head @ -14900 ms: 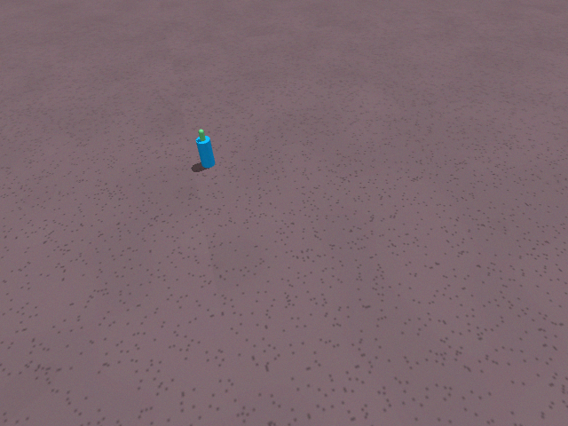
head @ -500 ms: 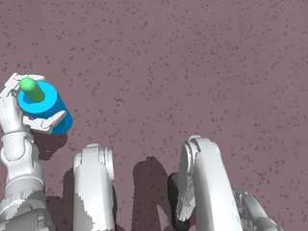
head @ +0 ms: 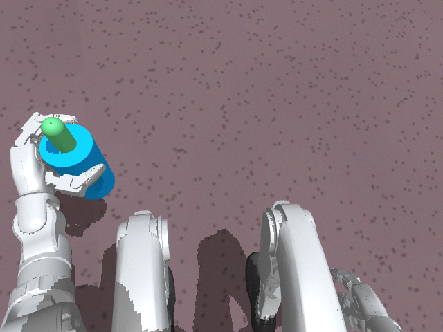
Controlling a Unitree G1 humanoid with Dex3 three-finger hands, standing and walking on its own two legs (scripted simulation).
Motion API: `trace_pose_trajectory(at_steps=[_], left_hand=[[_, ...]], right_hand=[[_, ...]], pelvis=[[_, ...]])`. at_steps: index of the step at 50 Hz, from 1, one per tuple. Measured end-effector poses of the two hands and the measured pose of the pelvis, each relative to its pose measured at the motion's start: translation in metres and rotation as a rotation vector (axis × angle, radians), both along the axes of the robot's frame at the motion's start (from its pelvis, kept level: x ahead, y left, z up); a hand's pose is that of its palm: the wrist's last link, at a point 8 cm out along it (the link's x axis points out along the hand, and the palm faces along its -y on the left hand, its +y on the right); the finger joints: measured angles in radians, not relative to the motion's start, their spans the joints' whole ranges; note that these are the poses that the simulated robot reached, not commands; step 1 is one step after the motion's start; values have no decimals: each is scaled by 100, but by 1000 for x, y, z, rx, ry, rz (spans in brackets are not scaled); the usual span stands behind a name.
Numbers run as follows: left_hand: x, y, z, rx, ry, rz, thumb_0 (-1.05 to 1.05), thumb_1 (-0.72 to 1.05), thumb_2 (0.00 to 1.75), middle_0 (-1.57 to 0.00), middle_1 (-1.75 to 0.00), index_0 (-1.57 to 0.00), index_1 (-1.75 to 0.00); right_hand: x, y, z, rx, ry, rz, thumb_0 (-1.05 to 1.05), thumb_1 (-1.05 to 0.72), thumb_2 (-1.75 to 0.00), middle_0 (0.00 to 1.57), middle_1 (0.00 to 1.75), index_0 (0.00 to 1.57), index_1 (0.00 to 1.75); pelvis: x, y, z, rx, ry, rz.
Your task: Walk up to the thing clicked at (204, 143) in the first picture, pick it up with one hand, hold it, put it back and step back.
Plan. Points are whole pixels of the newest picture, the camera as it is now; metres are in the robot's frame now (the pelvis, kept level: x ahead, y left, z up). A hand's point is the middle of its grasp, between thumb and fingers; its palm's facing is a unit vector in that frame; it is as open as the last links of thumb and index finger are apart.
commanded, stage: settle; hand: left
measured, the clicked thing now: (77, 158) +0.42 +0.25 -0.07
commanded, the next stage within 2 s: lift in 0.10 s
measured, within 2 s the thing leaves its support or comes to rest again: neither
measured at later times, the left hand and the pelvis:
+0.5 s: hand (71, 153) +0.41 +0.24 -0.03, palm faces +0.19 -0.98 -0.07, open 10.7 cm; pelvis +0.00 +0.00 +0.02, yaw +0 degrees
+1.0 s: hand (26, 132) +0.39 +0.23 +0.11, palm faces +0.23 -0.97 -0.07, open 10.7 cm; pelvis +0.02 +0.00 +0.13, yaw +1 degrees
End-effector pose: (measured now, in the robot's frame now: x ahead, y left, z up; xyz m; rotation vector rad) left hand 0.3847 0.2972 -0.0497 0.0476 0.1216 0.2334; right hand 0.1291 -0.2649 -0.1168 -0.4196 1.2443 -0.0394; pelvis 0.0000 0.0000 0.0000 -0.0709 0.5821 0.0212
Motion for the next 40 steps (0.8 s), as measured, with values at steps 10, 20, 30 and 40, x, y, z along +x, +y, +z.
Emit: trace_pose_trajectory(at_steps=[10, 20, 30, 40], left_hand=[[0, -4, 8, 0, -3, -8, 1, -45, 108, -67, -103, -65, -105], [2, -7, 18, 5, -5, -36, 1, -45, 108, -68, -102, -66, -105], [-10, -10, 49, 9, 4, -39, 1, -45, 108, -68, -102, -65, -105], [-19, -15, 100, 1, 8, -26, 1, -45, 108, -67, -103, -65, -106]], right_hand=[[1, 0, 4, 10, -17, -1, 1, -91, -91, 20, 30, 20, 30], [1, -1, 10, 11, -27, -23, 1, -92, -91, 20, 30, 20, 30], [10, 3, 32, 26, -68, -42, 1, -92, -91, 20, 30, 20, 30], [33, 12, 75, 49, -146, -46, 1, -92, -91, 20, 30, 20, 30]], pelvis=[[-1, -1, 5, 4, 0, 1], [1, 0, 11, 6, 6, 0], [3, 0, 34, 9, 12, 2], [8, 2, 75, 8, 13, 5]])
